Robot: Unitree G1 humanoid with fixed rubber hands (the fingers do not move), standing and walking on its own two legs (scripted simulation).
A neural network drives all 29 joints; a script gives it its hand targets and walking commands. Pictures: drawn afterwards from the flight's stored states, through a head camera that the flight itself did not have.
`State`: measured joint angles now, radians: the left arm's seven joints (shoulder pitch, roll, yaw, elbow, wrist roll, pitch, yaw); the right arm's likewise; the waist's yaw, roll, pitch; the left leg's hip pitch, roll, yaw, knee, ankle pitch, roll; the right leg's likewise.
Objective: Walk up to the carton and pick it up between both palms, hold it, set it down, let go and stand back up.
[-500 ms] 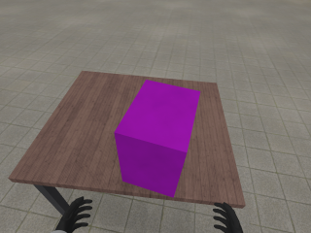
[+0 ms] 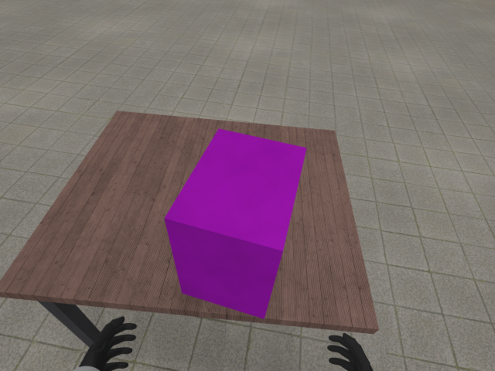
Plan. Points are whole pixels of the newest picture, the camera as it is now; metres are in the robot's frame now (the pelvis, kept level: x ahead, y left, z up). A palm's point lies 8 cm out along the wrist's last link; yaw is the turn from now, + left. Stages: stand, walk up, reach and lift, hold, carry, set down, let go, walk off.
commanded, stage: set down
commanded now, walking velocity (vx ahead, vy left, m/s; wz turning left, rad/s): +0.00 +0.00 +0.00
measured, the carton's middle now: (241, 223) +0.45 +0.03 -0.06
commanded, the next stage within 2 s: let go in 0.02 s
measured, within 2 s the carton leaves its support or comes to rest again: neither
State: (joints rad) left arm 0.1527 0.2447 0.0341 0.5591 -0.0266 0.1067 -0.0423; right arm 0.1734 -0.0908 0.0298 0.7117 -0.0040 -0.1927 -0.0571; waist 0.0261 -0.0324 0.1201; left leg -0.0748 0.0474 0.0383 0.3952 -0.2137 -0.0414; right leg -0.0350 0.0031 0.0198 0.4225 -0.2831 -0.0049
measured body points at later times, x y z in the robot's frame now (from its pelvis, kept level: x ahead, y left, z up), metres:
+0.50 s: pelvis +0.02 +0.01 +0.00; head +0.03 +0.01 +0.45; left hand +0.19 +0.23 -0.09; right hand +0.17 -0.22 -0.09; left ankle +0.01 +0.14 -0.74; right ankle -0.03 -0.11 -0.74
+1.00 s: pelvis -0.01 +0.01 -0.01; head -0.05 +0.00 +0.44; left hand +0.03 +0.27 -0.13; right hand +0.06 -0.24 -0.14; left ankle +0.01 +0.14 -0.74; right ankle -0.03 -0.11 -0.74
